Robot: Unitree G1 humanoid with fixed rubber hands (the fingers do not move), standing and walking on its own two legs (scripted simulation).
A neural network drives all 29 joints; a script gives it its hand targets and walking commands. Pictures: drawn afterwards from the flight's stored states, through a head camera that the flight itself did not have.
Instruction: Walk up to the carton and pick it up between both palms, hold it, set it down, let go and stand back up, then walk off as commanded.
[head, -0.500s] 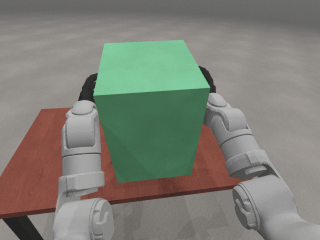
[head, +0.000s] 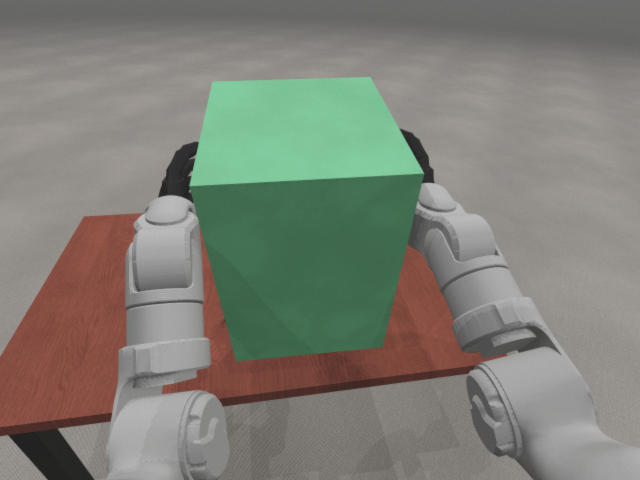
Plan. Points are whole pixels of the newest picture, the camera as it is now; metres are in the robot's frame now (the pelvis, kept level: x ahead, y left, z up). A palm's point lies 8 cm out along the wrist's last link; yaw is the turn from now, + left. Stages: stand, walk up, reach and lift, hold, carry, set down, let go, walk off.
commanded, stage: hold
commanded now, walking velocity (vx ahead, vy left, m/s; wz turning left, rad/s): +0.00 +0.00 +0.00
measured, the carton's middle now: (302, 221) +0.37 +0.01 +0.22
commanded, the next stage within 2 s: set down in 1.74 s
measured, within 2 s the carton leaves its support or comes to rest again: neither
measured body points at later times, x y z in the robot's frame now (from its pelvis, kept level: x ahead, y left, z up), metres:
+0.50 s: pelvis -0.01 +0.00 +0.00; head -0.08 +0.02 +0.44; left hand +0.37 +0.16 +0.24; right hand +0.38 -0.13 +0.25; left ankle +0.03 +0.13 -0.75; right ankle -0.01 -0.11 -0.75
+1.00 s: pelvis +0.01 +0.00 +0.00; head -0.07 +0.03 +0.44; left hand +0.37 +0.16 +0.24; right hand +0.38 -0.13 +0.25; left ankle +0.03 +0.13 -0.75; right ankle -0.01 -0.11 -0.75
